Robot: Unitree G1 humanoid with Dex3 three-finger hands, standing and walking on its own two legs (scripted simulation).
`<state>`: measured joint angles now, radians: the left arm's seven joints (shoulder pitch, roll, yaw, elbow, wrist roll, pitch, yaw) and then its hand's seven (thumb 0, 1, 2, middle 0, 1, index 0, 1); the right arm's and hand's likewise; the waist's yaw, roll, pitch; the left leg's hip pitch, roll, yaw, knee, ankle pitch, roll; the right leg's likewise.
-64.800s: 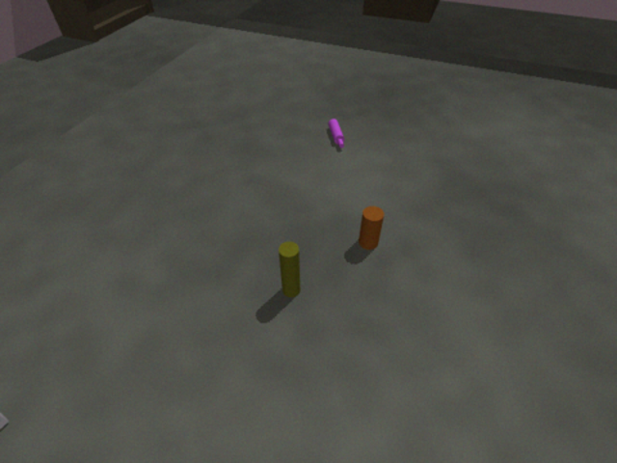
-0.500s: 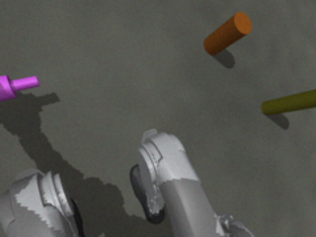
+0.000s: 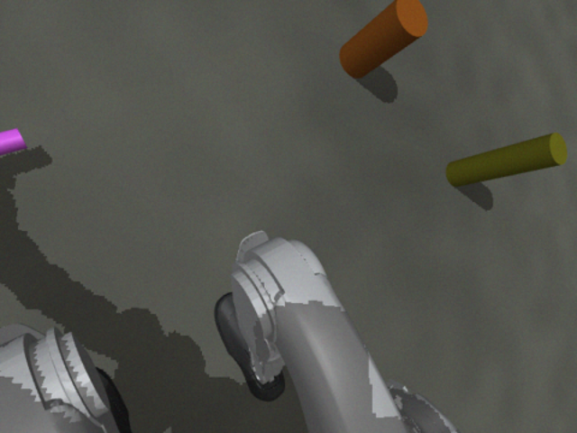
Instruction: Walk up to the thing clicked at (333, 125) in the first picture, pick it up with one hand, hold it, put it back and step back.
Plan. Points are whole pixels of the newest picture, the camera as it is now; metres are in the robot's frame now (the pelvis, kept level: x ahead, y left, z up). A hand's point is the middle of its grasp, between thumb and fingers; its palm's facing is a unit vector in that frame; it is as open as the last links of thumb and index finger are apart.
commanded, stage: rest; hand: left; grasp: from above
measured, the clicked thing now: out of the picture +0.51 +0.27 -0.27
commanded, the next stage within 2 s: open in 0.40 s
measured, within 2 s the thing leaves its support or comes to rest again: rests again in 0.94 s
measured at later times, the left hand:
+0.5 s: hand out of the picture +0.49 +0.30 -0.25, palm faces -0.44 -0.12 -0.89, open 8.6 cm
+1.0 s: hand out of the picture +0.49 +0.30 -0.24, palm faces -0.46 -0.13 -0.88, open 11.9 cm
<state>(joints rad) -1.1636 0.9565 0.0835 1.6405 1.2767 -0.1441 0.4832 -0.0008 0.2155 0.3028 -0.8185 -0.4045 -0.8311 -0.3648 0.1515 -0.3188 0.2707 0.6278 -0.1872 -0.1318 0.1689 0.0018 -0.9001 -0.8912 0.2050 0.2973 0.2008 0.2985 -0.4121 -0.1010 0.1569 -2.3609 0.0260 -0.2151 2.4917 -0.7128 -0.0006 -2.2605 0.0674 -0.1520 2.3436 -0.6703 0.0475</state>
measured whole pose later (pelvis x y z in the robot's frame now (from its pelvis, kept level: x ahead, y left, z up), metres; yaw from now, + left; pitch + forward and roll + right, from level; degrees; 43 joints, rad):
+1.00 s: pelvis -0.01 +0.00 +0.00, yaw -2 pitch +29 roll -14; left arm -1.19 1.07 0.05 1.72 1.24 -0.16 0.49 0.00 -0.16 0.68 -0.36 -0.77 -0.39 -0.75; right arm 0.14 -0.34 0.36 0.61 -0.20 -0.17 0.19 0.00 -0.90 -0.89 0.20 0.30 0.20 0.30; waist -0.45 -0.12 0.19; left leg -2.36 0.04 -0.25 2.51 -0.70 0.01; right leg -2.24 0.09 -0.18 2.33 -0.64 0.06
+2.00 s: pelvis +0.00 +0.00 +0.01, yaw -2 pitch +34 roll -14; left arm -1.14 0.96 0.07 1.40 1.22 -0.05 0.43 0.00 -0.50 0.99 -0.10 -1.00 -0.10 -1.00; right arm 0.19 -0.32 0.27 0.62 -0.18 -0.12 0.22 0.00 -0.91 -0.90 0.21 0.30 0.20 0.30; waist -0.39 -0.04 0.06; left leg -2.36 0.03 -0.23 2.47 -0.72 0.00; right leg -2.26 0.07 -0.17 2.30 -0.66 0.04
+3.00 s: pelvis +0.00 +0.00 +0.06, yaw +5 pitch +37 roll -9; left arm -0.89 0.69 0.08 1.00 0.92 0.01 0.07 0.00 0.20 0.91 -0.23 -0.55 -0.22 -0.56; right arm 0.25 -0.29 0.09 0.58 -0.07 0.08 0.11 0.00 -0.89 -0.89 0.21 0.30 0.20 0.30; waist -0.22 0.06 -0.09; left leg -2.24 0.01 -0.13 2.26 -0.68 0.01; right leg -2.15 0.03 -0.09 2.17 -0.68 0.03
